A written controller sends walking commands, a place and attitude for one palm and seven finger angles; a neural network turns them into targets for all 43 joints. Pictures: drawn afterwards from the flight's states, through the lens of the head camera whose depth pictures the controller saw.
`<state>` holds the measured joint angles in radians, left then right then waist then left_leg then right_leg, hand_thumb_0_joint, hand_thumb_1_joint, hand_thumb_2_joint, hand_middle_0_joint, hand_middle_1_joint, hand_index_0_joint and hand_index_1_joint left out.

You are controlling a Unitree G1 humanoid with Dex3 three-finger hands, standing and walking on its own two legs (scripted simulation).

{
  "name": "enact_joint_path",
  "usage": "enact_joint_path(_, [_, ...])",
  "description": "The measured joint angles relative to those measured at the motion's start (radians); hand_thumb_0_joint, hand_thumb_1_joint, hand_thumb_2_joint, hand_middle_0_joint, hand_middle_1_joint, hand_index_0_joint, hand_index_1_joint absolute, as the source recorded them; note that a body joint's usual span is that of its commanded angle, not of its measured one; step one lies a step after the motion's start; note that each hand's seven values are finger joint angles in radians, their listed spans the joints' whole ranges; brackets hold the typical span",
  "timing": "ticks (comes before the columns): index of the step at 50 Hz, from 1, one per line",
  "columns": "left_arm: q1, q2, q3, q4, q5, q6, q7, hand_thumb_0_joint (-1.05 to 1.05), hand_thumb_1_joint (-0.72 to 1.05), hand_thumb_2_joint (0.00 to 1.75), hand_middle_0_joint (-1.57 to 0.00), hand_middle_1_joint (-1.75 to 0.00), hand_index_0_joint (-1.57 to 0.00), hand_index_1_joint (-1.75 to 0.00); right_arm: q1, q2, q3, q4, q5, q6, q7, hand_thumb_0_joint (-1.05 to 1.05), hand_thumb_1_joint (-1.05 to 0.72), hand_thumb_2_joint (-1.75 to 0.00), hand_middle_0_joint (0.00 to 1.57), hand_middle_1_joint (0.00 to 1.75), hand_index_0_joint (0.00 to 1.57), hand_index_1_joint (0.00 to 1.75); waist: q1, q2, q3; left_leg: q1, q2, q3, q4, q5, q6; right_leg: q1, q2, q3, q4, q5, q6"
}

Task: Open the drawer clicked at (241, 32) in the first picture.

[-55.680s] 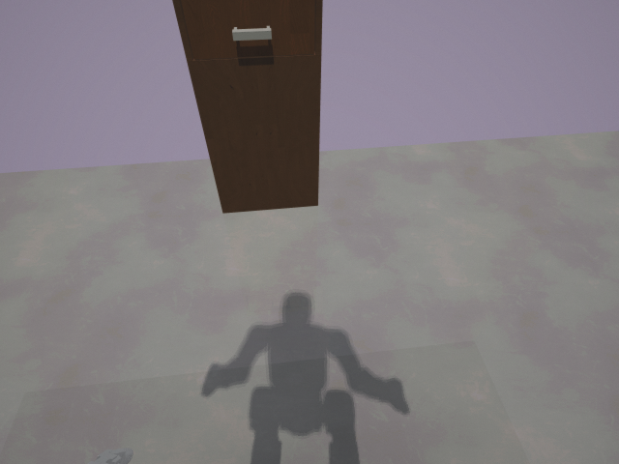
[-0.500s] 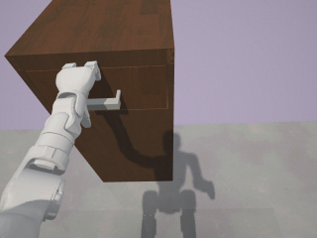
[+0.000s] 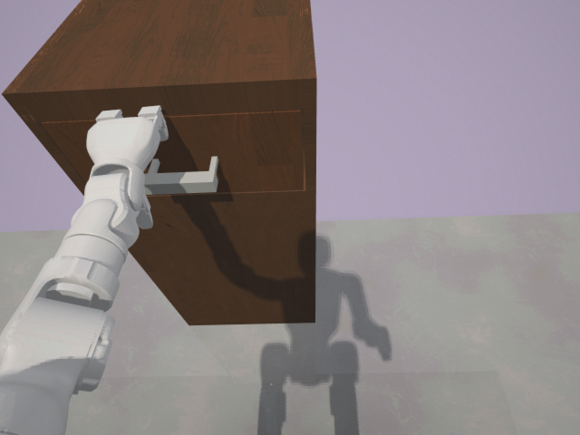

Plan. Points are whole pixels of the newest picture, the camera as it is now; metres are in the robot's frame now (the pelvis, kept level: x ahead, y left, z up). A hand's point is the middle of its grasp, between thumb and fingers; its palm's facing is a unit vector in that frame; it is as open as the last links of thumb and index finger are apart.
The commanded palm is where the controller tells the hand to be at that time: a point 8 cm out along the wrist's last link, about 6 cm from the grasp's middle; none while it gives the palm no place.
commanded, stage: re-aim the fingers above the handle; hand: left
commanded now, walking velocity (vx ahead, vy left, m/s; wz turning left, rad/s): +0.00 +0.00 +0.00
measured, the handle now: (182, 173) +0.52 +0.19 +0.05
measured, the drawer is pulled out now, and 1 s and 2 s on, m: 0.00 0.00 0.00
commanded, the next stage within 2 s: lower the fingers behind the handle in 1.68 s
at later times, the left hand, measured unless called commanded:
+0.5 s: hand (161, 163) +0.47 +0.19 +0.12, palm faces +0.01 +0.02 -1.00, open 13.7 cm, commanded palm +0.44 +0.20 +0.16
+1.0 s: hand (176, 159) +0.48 +0.17 +0.12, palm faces +0.08 +0.00 -1.00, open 13.4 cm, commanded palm +0.44 +0.21 +0.16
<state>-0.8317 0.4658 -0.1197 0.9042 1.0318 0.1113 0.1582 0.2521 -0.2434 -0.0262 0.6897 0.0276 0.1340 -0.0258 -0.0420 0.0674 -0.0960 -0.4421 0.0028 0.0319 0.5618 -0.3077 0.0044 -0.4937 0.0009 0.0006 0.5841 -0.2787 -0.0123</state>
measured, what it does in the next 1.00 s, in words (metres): stands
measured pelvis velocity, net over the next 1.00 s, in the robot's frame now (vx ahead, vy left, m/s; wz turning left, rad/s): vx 0.00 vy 0.01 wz -0.02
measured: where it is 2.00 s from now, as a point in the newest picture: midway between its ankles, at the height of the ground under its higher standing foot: outside the picture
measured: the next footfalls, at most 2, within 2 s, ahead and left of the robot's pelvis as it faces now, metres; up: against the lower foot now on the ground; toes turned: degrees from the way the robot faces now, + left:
none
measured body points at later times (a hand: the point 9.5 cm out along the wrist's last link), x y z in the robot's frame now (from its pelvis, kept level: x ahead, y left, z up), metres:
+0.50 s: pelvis -0.01 +0.00 +0.00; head +0.04 -0.03 +0.45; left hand +0.47 +0.19 +0.17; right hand +0.07 -0.25 -0.14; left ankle -0.03 +0.12 -0.73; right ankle +0.00 -0.11 -0.73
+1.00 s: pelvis +0.00 +0.01 +0.00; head +0.05 -0.02 +0.45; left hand +0.47 +0.17 +0.17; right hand +0.06 -0.26 -0.14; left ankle -0.03 +0.12 -0.73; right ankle +0.00 -0.11 -0.73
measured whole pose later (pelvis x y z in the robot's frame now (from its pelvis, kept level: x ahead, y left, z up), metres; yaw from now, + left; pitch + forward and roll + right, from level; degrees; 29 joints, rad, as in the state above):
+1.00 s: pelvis +0.00 +0.01 +0.00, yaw -1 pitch +11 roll +1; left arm -0.86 0.39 -0.12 0.91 1.05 0.05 0.22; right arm 0.27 -0.26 -0.03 0.72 0.03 0.13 -0.03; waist -0.06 0.06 -0.11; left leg -0.46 0.00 0.05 0.57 -0.31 0.01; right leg -0.51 0.00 0.02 0.59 -0.27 0.00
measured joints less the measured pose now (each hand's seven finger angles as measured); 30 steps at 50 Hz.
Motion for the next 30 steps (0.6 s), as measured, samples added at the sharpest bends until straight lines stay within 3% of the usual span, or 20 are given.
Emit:
enact_joint_path(3, [0.032,-0.003,-0.05,-0.044,-0.044,0.019,-0.092,0.0,-0.49,0.3,-0.31,-1.19,-0.31,-1.2,0.039,-0.004,-0.007,-0.007,0.006,0.011,-0.006,0.0,-0.9,-0.9,0.2,0.3,0.2,0.3,0.003,0.01,0.0,0.02,-0.004,-0.006,-0.014,0.004,0.004,0.024,-0.004,-0.005,-0.017,0.003,0.003])
enact_joint_path(7, [0.083,-0.043,-0.107,-0.147,-0.082,-0.083,-0.169,0.0,-0.49,0.3,-0.32,-1.2,-0.31,-1.2,0.062,-0.013,-0.013,-0.003,0.004,0.008,-0.026,0.01,-0.9,-0.9,0.21,0.3,0.2,0.3,0.004,0.001,0.011,0.042,-0.011,-0.017,-0.013,0.002,0.008,0.053,-0.012,-0.017,-0.019,-0.003,0.007])
enact_joint_path(10, [0.088,-0.074,-0.104,-0.174,-0.064,-0.189,-0.14,0.0,-0.49,0.3,-0.32,-1.2,-0.32,-1.2,0.048,-0.015,-0.016,0.0,0.0,-0.006,-0.034,0.01,-0.9,-0.9,0.21,0.3,0.2,0.3,-0.004,-0.014,0.023,0.037,-0.013,-0.016,0.002,-0.003,0.008,0.048,-0.013,-0.016,-0.006,-0.006,0.007])
enact_joint_path(13, [0.076,-0.077,-0.049,-0.171,-0.024,-0.244,-0.042,0.0,-0.49,0.3,-0.32,-1.2,-0.32,-1.2,0.022,-0.013,-0.016,-0.001,-0.006,-0.021,-0.033,0.01,-0.9,-0.9,0.2,0.3,0.2,0.3,-0.016,-0.027,0.026,0.017,-0.009,-0.003,0.014,-0.005,0.008,0.022,-0.009,-0.003,0.008,-0.004,0.007])
enact_joint_path(17, [0.012,-0.04,0.004,-0.097,0.02,-0.159,0.097,0.0,-0.49,0.3,-0.33,-1.2,-0.32,-1.2,-0.008,-0.01,-0.008,0.009,-0.004,-0.037,-0.024,0.01,-0.9,-0.9,0.2,0.3,0.2,0.3,-0.018,-0.029,0.028,-0.004,-0.003,0.016,0.011,0.002,0.006,-0.009,-0.002,0.017,0.007,0.009,0.006])
enact_joint_path(20, [-0.023,-0.04,-0.019,-0.035,0.028,-0.09,0.114,0.0,-0.49,0.3,-0.38,-1.25,-0.32,-1.2,-0.016,-0.013,0.0,0.022,0.0,-0.027,-0.016,0.0,-0.9,-0.9,0.2,0.3,0.2,0.3,-0.007,-0.018,0.017,-0.007,-0.002,0.023,-0.006,0.012,0.007,-0.015,-0.001,0.024,-0.007,0.021,0.009])
enact_joint_path(22, [-0.037,-0.055,-0.029,-0.011,0.018,-0.047,0.089,0.0,-0.49,0.3,-0.38,-1.25,-0.33,-1.23,-0.016,-0.014,0.008,0.026,0.006,-0.011,-0.016,0.0,-0.9,-0.9,0.2,0.3,0.2,0.3,-0.004,-0.01,0.008,0.001,-0.003,0.024,-0.019,0.018,0.008,-0.008,-0.001,0.025,-0.017,0.026,0.01])
enact_joint_path(26, [-0.057,-0.045,-0.017,0.079,-0.008,0.041,-0.025,0.0,-0.49,0.3,-0.36,-1.23,-0.32,-1.24,-0.016,-0.009,0.025,0.006,0.018,0.01,-0.032,0.01,-0.9,-0.9,0.2,0.3,0.2,0.3,-0.023,-0.007,0.002,0.031,-0.003,0.025,-0.042,0.027,0.007,0.017,-0.001,0.025,-0.031,0.029,0.009])
enact_joint_path(28, [-0.053,-0.024,-0.02,0.099,-0.019,0.037,-0.081,0.0,-0.49,0.3,-0.35,-1.22,-0.32,-1.23,-0.007,-0.007,0.026,-0.014,0.022,0.005,-0.042,0.01,-0.9,-0.9,0.21,0.3,0.2,0.3,-0.033,-0.01,0.009,0.039,-0.003,0.02,-0.044,0.028,0.006,0.027,-0.001,0.02,-0.033,0.028,0.007])
enact_joint_path(30, [-0.033,-0.005,-0.022,0.076,-0.022,-0.01,-0.126,0.0,-0.49,0.3,-0.34,-1.22,-0.32,-1.22,0.008,-0.009,0.022,-0.032,0.02,-0.007,-0.05,0.01,-0.9,-0.9,0.21,0.3,0.2,0.3,-0.034,-0.017,0.019,0.037,-0.001,0.013,-0.038,0.026,0.005,0.03,0.0,0.013,-0.031,0.026,0.005])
